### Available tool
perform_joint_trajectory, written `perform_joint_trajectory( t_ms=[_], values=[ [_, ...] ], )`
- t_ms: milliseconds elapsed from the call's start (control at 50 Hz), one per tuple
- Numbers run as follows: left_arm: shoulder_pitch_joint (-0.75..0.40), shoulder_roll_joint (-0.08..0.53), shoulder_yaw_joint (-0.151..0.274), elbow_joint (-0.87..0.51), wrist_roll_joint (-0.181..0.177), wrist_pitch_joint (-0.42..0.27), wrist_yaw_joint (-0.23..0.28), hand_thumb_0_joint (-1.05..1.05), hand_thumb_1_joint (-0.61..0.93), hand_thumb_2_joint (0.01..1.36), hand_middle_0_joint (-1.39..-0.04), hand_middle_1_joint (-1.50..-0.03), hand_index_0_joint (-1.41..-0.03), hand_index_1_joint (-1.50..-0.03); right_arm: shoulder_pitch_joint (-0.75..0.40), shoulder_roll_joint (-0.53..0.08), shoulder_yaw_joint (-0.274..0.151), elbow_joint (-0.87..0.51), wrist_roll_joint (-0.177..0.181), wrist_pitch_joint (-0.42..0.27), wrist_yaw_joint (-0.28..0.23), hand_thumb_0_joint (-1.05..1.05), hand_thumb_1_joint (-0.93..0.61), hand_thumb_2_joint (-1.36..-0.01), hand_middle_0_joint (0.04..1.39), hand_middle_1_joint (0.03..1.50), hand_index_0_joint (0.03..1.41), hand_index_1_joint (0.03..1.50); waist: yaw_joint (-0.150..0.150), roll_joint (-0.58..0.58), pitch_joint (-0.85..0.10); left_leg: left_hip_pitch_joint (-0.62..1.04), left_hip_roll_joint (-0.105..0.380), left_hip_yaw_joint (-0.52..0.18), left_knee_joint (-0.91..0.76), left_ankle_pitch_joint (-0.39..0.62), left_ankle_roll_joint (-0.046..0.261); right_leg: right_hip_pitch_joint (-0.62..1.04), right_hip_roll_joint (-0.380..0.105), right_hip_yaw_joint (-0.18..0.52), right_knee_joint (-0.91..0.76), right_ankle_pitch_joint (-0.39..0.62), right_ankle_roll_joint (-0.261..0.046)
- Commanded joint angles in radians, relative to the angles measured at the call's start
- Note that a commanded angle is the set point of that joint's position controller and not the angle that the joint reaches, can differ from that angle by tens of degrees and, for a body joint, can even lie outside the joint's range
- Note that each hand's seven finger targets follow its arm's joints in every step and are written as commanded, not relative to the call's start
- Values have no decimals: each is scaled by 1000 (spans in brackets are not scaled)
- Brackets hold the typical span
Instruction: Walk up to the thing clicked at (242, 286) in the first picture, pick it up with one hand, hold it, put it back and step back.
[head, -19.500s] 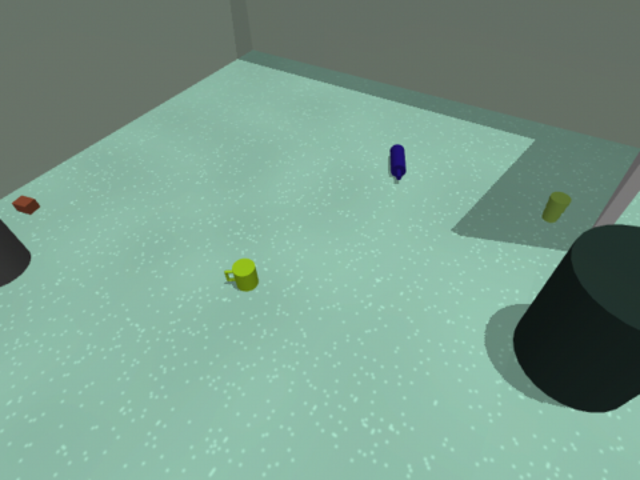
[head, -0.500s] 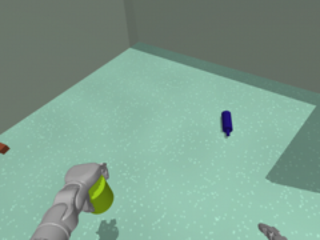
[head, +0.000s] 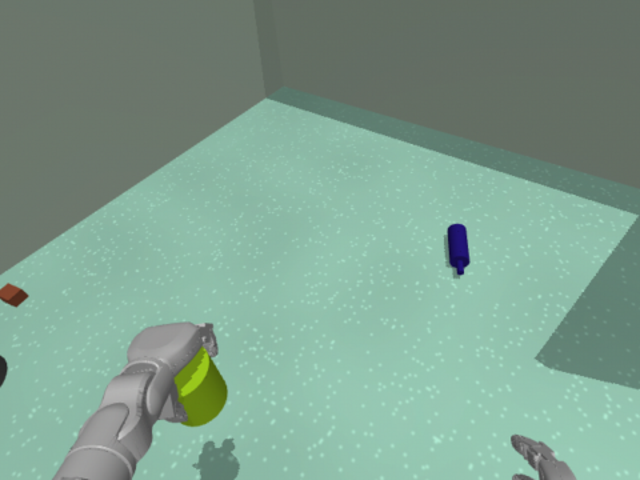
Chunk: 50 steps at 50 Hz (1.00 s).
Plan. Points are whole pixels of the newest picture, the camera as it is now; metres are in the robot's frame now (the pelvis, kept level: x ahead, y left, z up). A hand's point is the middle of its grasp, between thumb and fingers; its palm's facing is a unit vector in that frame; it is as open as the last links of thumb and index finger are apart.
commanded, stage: hold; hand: left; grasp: from above
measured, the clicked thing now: (178, 384) +0.30 +0.24 -0.08
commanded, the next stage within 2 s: crouch in 0.40 s
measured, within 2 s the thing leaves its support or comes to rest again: neither
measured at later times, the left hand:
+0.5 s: hand (181, 378) +0.29 +0.22 -0.04, palm faces -0.47 -0.07 -0.88, open 11.0 cm
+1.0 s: hand (200, 402) +0.30 +0.24 -0.17, palm faces -0.47 +0.01 -0.88, open 11.0 cm
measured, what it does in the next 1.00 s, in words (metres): lowers itself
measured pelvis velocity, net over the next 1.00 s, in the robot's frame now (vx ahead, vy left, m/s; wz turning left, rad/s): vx -0.02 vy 0.00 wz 0.02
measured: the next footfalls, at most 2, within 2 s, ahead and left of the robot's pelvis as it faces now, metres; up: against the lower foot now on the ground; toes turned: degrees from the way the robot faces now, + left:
none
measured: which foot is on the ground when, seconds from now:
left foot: down 0.00-1.00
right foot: down 0.00-1.00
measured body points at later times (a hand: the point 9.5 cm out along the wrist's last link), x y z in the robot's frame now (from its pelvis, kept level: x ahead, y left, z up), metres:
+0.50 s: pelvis +0.00 +0.00 +0.00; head +0.01 -0.02 +0.45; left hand +0.31 +0.23 +0.01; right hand +0.14 -0.26 -0.11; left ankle +0.02 +0.13 -0.74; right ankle +0.02 -0.13 -0.74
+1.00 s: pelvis -0.02 +0.00 -0.06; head +0.07 +0.01 +0.39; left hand +0.32 +0.23 -0.12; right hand +0.08 -0.29 -0.17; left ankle +0.02 +0.13 -0.74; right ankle +0.02 -0.13 -0.74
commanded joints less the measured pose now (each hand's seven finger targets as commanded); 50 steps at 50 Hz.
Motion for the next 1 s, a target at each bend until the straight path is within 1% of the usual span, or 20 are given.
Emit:
perform_joint_trajectory(
  t_ms=[0,60,100,140,200,220,280,300,440,480,500,540,600,700,760,800,840,900,960,980],
  values=[
    [-377,227,112,-237,6,-6,58,0,511,1074,-919,-906,-912,-916,-82,-126,-45,-131,-3,-38,-15,0,-905,-903,200,300,200,300,-2,1,-288,168,-39,4,-51,177,21,42,43,-25,-73,156,-28],
    [-395,246,132,-236,2,-2,69,0,496,1055,-902,-904,-899,-909,-76,-131,-46,-123,-4,-35,-15,0,-904,-902,200,300,200,300,-6,-1,-289,172,-36,4,-52,186,21,48,44,-26,-73,167,-28],
    [-384,212,102,-217,1,2,68,0,505,1060,-924,-894,-914,-906,-83,-125,-44,-126,-4,-35,-15,0,-907,-904,200,300,200,300,-9,-13,-273,173,-39,6,-54,181,23,41,41,-26,-82,163,-27],
    [-344,219,121,-205,-3,6,70,0,503,1049,-903,-908,-903,-910,-85,-129,-46,-127,-3,-32,-14,0,-905,-902,200,300,200,300,-1,-24,-260,160,-40,6,-56,168,23,45,39,-24,-87,149,-25],
    [-359,197,94,-220,5,5,62,0,484,1083,-916,-900,-899,-919,-89,-123,-45,-134,-6,-31,-11,0,-907,-904,200,300,200,300,-5,-23,-262,161,-41,5,-59,154,23,43,38,-25,-91,133,-27],
    [-335,216,116,-212,8,8,62,0,498,1084,-926,-892,-908,-911,-88,-124,-47,-131,-5,-29,-11,0,-906,-904,200,300,200,300,2,-19,-267,159,-45,9,-58,159,24,51,35,-21,-92,140,-26],
    [-377,213,101,-216,9,7,59,0,523,1080,-925,-914,-919,-923,-85,-124,-45,-131,-3,-28,-12,0,-905,-903,200,300,200,300,-11,-12,-260,159,-40,6,-61,163,23,41,38,-24,-87,146,-29],
    [-376,236,124,-206,8,6,64,0,515,1077,-928,-913,-918,-924,-79,-129,-46,-127,-5,-26,-12,0,-908,-904,200,300,200,300,-4,-13,-255,157,-40,3,-62,158,21,45,39,-26,-91,137,-29],
    [-372,198,100,-195,12,5,80,0,511,1088,-917,-920,-909,-930,-78,-125,-47,-127,-6,-26,-10,0,-904,-902,200,300,200,300,-12,-25,-258,161,-39,5,-61,162,23,42,39,-28,-90,145,-28],
    [-395,224,117,-219,10,3,84,0,554,1091,-879,-1004,-918,-966,-77,-127,-50,-125,-7,-27,-10,0,-902,-909,201,301,201,301,-3,7,-282,169,-39,5,-60,169,20,48,38,-28,-89,149,-30],
    [-382,225,120,-196,13,4,85,0,474,1042,-799,-969,-838,-930,-73,-128,-50,-126,-7,-26,-10,0,-877,-893,201,301,201,301,-5,-5,-277,165,-39,6,-58,171,21,52,38,-26,-88,151,-29],
    [-337,190,101,-156,17,4,90,0,435,1074,-864,-924,-855,-935,-75,-124,-49,-126,-7,-24,-8,0,-898,-902,200,300,200,300,-8,-36,-244,149,-42,6,-59,163,23,48,36,-27,-92,144,-27],
    [-342,189,103,-121,22,-10,108,0,435,1049,-841,-940,-846,-937,-58,-131,-55,-115,-11,-20,-7,0,-897,-902,200,300,200,300,-20,-47,-231,136,-39,3,-51,152,21,22,39,-30,-83,133,-29],
    [-335,161,98,1,57,-43,188,0,429,1039,-844,-917,-844,-920,-28,-131,-59,-93,-23,-12,2,0,-897,-902,200,300,200,300,-40,-69,-205,74,-44,2,-4,114,20,-52,32,-28,-43,102,-28],
    [-417,186,111,61,84,-56,253,0,427,1062,-857,-887,-844,-902,4,-141,-68,-68,-36,-10,11,0,-895,-901,200,300,200,300,-60,-61,-254,20,-42,0,74,112,17,-123,30,-27,25,105,-28],
    [-451,168,106,128,106,-63,298,0,449,1097,-875,-907,-861,-924,31,-145,-72,-50,-47,-11,21,0,-896,-901,200,300,200,300,-72,-52,-270,-62,-41,-1,159,99,13,-211,31,-28,97,99,-28],
    [-474,147,99,187,134,-71,341,0,480,1081,-876,-934,-874,-939,58,-147,-81,-43,-55,-18,31,0,-898,-901,200,300,200,300,-84,-42,-314,-151,-42,-4,257,65,8,-299,29,-30,188,69,-32],
    [-548,175,126,222,171,-79,401,0,492,1087,-899,-920,-890,-932,94,-154,-95,-45,-65,-26,40,0,-898,-902,200,300,200,300,-84,-6,-395,-286,-42,1,384,12,6,-408,28,-26,302,30,-37],
    [-624,178,131,282,195,-76,453,0,476,1063,-856,-957,-868,-947,114,-166,-100,-38,-76,-40,40,0,-898,-900,200,300,200,300,-106,14,-460,-412,-34,-10,505,-28,12,-554,34,-35,429,-8,-41],
    [-671,207,147,273,198,-75,469,0,474,1031,-828,-967,-855,-942,126,-168,-102,-34,-79,-45,37,0,-897,-899,200,300,200,300,-107,41,-506,-429,-33,-14,538,-36,11,-591,36,-39,466,-19,-43]
  ],
)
